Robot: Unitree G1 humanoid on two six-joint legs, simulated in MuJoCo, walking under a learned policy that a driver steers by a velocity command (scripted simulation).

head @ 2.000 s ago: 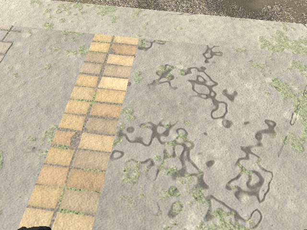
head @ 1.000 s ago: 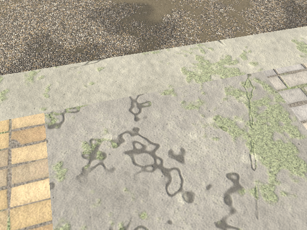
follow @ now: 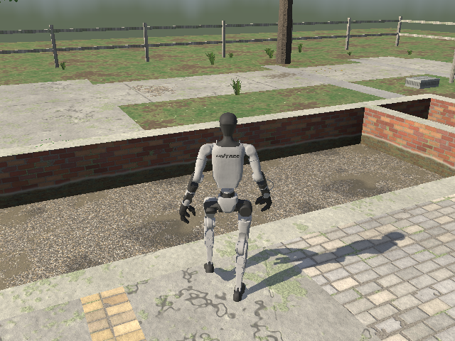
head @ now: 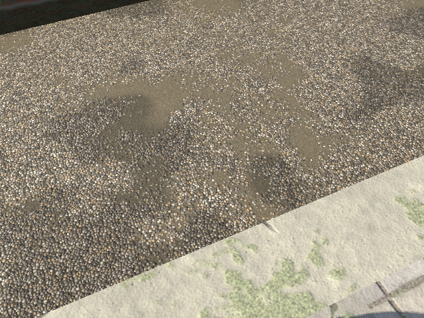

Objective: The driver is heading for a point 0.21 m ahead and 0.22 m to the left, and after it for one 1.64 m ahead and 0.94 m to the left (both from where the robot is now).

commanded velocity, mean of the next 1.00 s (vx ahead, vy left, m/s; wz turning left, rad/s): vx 0.56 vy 0.00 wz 0.92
